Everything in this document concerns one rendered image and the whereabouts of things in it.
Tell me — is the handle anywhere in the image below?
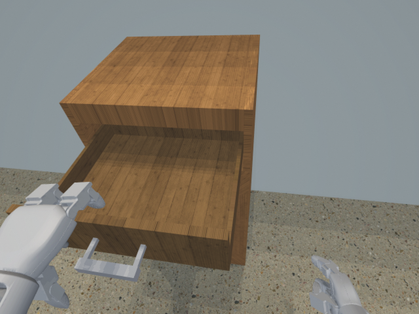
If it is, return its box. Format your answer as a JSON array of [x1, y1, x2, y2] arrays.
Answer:
[[74, 237, 147, 282]]

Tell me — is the robot left hand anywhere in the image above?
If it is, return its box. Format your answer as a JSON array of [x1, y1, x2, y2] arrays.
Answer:
[[0, 182, 105, 309]]

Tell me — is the cabinet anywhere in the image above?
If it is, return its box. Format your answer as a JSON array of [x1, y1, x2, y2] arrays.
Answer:
[[59, 35, 260, 266]]

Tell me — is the robot right hand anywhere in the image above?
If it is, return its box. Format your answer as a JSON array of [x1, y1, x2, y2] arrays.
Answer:
[[309, 255, 362, 314]]

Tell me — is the robot left forearm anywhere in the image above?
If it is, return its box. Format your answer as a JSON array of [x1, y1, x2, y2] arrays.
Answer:
[[0, 270, 39, 314]]

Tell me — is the drawer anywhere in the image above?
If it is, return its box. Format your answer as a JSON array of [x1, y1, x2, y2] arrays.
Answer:
[[6, 124, 244, 271]]

